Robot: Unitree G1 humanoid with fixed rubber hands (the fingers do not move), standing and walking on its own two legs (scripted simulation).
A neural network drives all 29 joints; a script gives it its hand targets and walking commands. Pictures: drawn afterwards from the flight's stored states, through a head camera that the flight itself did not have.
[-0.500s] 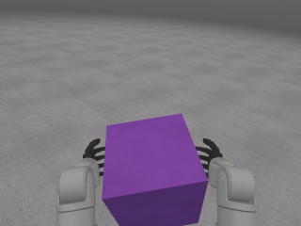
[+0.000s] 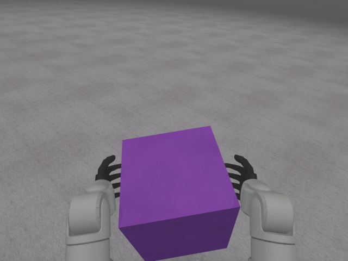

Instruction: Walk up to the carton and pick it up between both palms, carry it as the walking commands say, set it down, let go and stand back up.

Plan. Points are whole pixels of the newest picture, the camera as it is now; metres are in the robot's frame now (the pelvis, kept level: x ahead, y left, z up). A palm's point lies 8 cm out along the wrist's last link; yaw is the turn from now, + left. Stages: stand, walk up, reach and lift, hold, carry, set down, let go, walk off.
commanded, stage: carry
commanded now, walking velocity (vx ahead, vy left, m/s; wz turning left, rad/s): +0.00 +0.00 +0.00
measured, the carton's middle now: (177, 196) +0.30 +0.00 +0.03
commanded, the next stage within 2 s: none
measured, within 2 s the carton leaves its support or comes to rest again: neither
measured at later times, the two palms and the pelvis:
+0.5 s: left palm (104, 190) +0.27 +0.16 +0.09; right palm (244, 189) +0.27 -0.14 +0.11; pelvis +0.00 +0.00 +0.00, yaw +0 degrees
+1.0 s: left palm (111, 190) +0.26 +0.15 +0.10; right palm (255, 190) +0.26 -0.15 +0.12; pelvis +0.00 -0.01 +0.00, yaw +0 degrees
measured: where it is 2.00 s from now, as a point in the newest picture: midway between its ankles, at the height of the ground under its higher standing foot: outside the picture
